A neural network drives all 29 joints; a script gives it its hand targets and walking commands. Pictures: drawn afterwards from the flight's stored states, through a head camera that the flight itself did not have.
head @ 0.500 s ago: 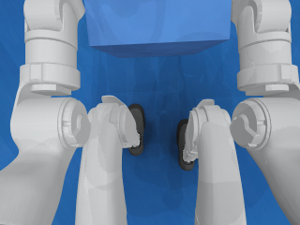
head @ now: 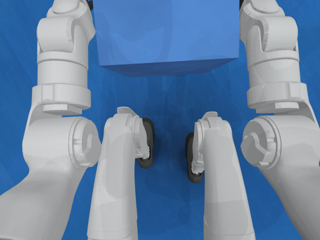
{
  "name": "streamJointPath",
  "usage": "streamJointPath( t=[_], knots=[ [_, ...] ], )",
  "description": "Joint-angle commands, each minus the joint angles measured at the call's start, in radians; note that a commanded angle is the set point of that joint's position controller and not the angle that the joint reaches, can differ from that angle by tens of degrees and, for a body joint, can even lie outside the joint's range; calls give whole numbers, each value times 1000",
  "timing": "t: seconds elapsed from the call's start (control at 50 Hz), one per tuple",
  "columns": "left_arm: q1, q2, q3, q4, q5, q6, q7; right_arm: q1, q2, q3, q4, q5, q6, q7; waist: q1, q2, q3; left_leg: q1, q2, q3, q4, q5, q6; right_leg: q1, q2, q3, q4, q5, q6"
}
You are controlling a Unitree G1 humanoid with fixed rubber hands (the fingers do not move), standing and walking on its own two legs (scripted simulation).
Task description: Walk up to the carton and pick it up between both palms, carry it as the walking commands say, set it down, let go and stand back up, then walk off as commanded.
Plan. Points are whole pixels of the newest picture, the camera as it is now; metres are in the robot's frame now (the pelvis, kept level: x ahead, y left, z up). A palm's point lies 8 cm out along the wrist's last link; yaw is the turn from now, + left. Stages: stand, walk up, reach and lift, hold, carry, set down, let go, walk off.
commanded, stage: reach and lift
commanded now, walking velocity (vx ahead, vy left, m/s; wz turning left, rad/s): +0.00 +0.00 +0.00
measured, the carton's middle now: (165, 20) +0.55 +0.02 -0.09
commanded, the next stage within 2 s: none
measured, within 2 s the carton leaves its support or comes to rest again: neither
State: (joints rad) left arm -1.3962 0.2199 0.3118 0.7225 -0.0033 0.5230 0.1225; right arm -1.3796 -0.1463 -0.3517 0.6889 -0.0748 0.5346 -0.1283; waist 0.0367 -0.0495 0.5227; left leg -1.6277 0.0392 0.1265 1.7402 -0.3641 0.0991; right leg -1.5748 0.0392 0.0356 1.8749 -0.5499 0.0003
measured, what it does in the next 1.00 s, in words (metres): rises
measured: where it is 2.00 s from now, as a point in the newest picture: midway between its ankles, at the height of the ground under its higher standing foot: (170, 159)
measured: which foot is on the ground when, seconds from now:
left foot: down 0.00-1.00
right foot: down 0.00-1.00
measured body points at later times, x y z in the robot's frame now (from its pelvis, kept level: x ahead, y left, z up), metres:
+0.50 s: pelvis +0.01 +0.00 +0.07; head +0.28 +0.01 +0.41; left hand +0.54 +0.17 +0.03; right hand +0.54 -0.14 +0.03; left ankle +0.20 +0.09 -0.46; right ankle +0.14 -0.12 -0.46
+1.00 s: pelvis +0.00 +0.00 +0.12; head +0.22 +0.01 +0.51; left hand +0.52 +0.16 +0.13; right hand +0.51 -0.14 +0.13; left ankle +0.20 +0.09 -0.46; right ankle +0.14 -0.11 -0.46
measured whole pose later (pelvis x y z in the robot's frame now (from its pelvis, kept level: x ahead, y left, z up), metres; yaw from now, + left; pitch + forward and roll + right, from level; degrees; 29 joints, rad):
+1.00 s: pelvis +0.00 +0.00 +0.12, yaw -2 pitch +4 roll +2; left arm -1.15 0.12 0.34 0.65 0.05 0.53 0.10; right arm -1.14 -0.05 -0.37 0.63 -0.12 0.53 -0.11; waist 0.04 -0.06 0.47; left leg -1.08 0.01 0.13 1.31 -0.30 0.08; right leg -1.05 0.05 0.07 1.44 -0.46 0.00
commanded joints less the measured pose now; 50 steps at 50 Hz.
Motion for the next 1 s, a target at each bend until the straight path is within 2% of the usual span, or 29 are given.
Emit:
streamJointPath(
  t=[0.0, 0.02, 0.04, 0.08, 0.1, 0.12, 0.14, 0.16, 0.18, 0.24, 0.28, 0.3, 0.34, 0.36, 0.38, 0.4, 0.46, 0.52, 0.54, 0.62, 0.68, 0.7, 0.72, 0.76, 0.8, 0.84, 0.88, 0.9, 0.98],
  knots=[
    [-785, -1149, -489, -217, -138, 27, -321, -901, 1182, 480, -258, 237, -46, 331, 56, -11, -2458, 1151, -151, -236, -304, -7, -73, 397, 119, -24, -425, 93, 4],
    [-791, -1161, -490, -195, -134, 29, -325, -877, 1181, 458, -227, 225, -45, 331, 44, 13, -2419, 1144, -149, -234, -322, -42, -76, 389, 116, -20, -445, 64, -2],
    [-734, -1163, -460, -144, -123, 36, -329, -884, 1177, 453, -230, 219, -46, 332, 57, -6, -2380, 1130, -148, -235, -340, -62, -72, 395, 112, -16, -460, 40, 1],
    [-717, -1198, -466, -130, -118, 36, -334, -828, 1175, 425, -175, 196, -45, 345, 34, 8, -2329, 1153, -145, -253, -361, -95, -79, 346, 111, -22, -472, 23, -8],
    [-687, -1195, -446, -114, -102, 35, -334, -804, 1200, 416, -148, 195, -43, 351, 52, 7, -2292, 1146, -145, -253, -377, -96, -76, 341, 109, -20, -481, 23, -4],
    [-674, -1214, -442, -102, -94, 30, -338, -746, 1220, 392, -106, 170, -43, 355, 33, 1, -2249, 1138, -143, -255, -387, -110, -76, 339, 106, -20, -500, 13, -7],
    [-648, -1213, -422, -80, -81, 33, -343, -733, 1216, 376, -87, 159, -43, 361, 42, 3, -2223, 1122, -143, -247, -395, -109, -76, 338, 105, -19, -513, 7, -8],
    [-653, -1220, -432, -118, -92, 30, -346, -735, 1205, 375, -122, 153, -47, 363, 26, -1, -2260, 1168, -143, -269, -405, -93, -78, 347, 107, -22, -515, 34, -7],
    [-609, -1222, -411, -77, -75, 29, -348, -719, 1210, 373, -109, 146, -47, 365, 45, 0, -2222, 1151, -143, -261, -410, -83, -76, 340, 105, -17, -521, 36, -6],
    [-565, -1233, -442, -142, -83, 18, -347, -687, 1218, 414, -147, 156, -52, 375, 55, -3, -2302, 1213, -150, -261, -414, 19, -80, 408, 111, -10, -535, 114, -5],
    [-530, -1224, -437, -161, -79, 11, -345, -721, 1233, 469, -225, 184, -60, 372, 94, -35, -2342, 1224, -156, -250, -418, 80, -71, 487, 111, 6, -548, 153, 4],
    [-553, -1228, -449, -161, -85, 2, -347, -710, 1231, 475, -206, 176, -62, 371, 81, -45, -2320, 1199, -155, -239, -409, 99, -75, 483, 113, 7, -556, 152, 1],
    [-594, -1219, -500, -272, -119, -8, -339, -767, 1241, 543, -317, 217, -70, 360, 96, -55, -2459, 1267, -162, -244, -417, 169, -72, 590, 117, 17, -559, 219, 9],
    [-567, -1218, -505, -244, -117, -12, -335, -749, 1241, 564, -300, 225, -70, 357, 99, -54, -2431, 1257, -158, -234, -414, 185, -72, 589, 117, 22, -565, 217, 8],
    [-601, -1193, -534, -312, -123, -21, -330, -775, 1263, 610, -352, 250, -74, 351, 131, -54, -2479, 1263, -165, -217, -404, 235, -69, 637, 125, 30, -563, 245, 9],
    [-631, -1180, -548, -355, -135, -26, -323, -786, 1278, 644, -387, 273, -72, 343, 138, -64, -2539, 1287, -167, -211, -411, 266, -66, 701, 126, 40, -572, 272, 15],
    [-650, -1155, -577, -367, -151, -21, -310, -809, 1282, 681, -415, 300, -67, 312, 145, -74, -2543, 1261, -171, -191, -427, 268, -63, 790, 127, 58, -601, 259, 15],
    [-577, -1158, -538, -250, -104, -4, -320, -714, 1315, 633, -319, 269, -55, 310, 151, -52, -2381, 1216, -165, -178, -481, 129, -58, 760, 122, 61, -645, 140, 12],
    [-582, -1161, -523, -202, -98, -3, -330, -694, 1308, 586, -255, 235, -56, 314, 126, -60, -2269, 1159, -160, -185, -499, 69, -56, 722, 114, 59, -669, 92, 6],
    [-487, -1236, -468, -59, -57, 7, -355, -605, 1350, 512, -136, 189, -51, 338, 111, -34, -2065, 1157, -152, -194, -566, -48, -51, 643, 94, 54, -733, -3, -2],
    [-474, -1243, -446, -84, -51, 4, -365, -576, 1341, 466, -112, 157, -52, 360, 97, -39, -2047, 1227, -146, -230, -609, -70, -54, 627, 95, 42, -753, 7, -5],
    [-441, -1274, -461, -106, -56, 2, -364, -556, 1334, 470, -143, 151, -58, 364, 87, -30, -2110, 1291, -149, -243, -608, -30, -61, 630, 100, 30, -747, 49, -9],
    [-479, -1253, -464, -166, -63, -5, -361, -585, 1315, 477, -176, 155, -63, 364, 100, -17, -2152, 1297, -149, -237, -595, 7, -66, 656, 95, 48, -753, 69, -12],
    [-463, -1282, -465, -137, -62, -1, -357, -625, 1286, 496, -205, 163, -72, 372, 102, -6, -2128, 1353, -145, -260, -613, -11, -72, 621, 98, 43, -757, 57, -15],
    [-527, -1271, -495, -249, -99, 1, -347, -690, 1277, 543, -297, 196, -72, 370, 108, -25, -2283, 1444, -144, -277, -642, -11, -81, 721, 105, 51, -764, 86, -6],
    [-528, -1287, -530, -265, -115, 8, -335, -699, 1255, 550, -315, 208, -77, 371, 88, -6, -2314, 1527, -138, -314, -672, -22, -94, 705, 110, 50, -766, 100, -9],
    [-553, -1279, -540, -268, -115, 4, -333, -670, 1272, 548, -267, 203, -75, 372, 91, 0, -2244, 1505, -133, -298, -701, -51, -93, 720, 104, 60, -802, 63, -13],
    [-536, -1278, -522, -243, -103, 7, -332, -664, 1273, 547, -248, 201, -73, 375, 114, 0, -2207, 1497, -129, -297, -717, -68, -93, 714, 106, 59, -807, 46, -14],
    [-462, -1296, -493, -176, -75, 22, -332, -565, 1284, 473, -147, 162, -59, 383, 68, 23, -2087, 1544, -117, -312, -772, -111, -90, 709, 96, 52, -865, 26, -20]
  ],
)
